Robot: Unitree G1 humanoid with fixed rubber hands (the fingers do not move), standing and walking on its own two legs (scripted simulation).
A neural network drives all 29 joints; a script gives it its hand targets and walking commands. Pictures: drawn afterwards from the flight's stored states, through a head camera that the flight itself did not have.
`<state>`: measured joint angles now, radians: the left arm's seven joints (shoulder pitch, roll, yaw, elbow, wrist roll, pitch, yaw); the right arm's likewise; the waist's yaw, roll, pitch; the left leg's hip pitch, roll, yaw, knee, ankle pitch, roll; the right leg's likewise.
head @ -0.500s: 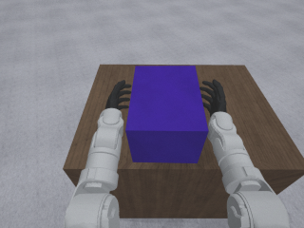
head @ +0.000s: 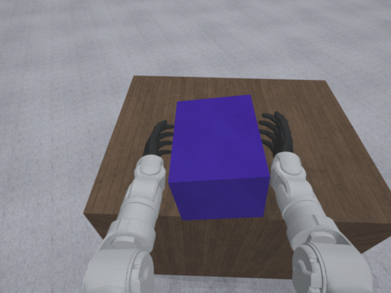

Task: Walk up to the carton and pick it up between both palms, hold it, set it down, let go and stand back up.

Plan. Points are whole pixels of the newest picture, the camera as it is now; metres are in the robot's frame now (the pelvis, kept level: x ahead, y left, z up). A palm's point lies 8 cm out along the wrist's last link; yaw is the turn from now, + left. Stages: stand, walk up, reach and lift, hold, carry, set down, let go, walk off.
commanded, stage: set down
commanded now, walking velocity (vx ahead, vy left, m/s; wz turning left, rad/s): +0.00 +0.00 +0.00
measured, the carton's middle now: (217, 155) +0.42 +0.00 +0.03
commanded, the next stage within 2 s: none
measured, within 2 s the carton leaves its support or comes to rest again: neither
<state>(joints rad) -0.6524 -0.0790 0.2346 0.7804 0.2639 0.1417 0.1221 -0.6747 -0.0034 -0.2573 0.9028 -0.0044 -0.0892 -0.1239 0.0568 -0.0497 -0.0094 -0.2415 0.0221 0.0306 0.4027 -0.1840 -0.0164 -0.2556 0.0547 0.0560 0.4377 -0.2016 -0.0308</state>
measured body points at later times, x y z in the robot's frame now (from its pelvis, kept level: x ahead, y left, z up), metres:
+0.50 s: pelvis +0.02 +0.00 +0.00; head +0.04 +0.01 +0.45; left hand +0.40 +0.15 +0.05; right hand +0.43 -0.13 +0.07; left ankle +0.02 +0.13 -0.74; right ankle +0.01 -0.09 -0.74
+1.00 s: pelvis +0.02 +0.00 +0.00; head +0.06 +0.00 +0.45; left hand +0.40 +0.15 +0.03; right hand +0.44 -0.13 +0.05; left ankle +0.02 +0.13 -0.74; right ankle +0.01 -0.09 -0.74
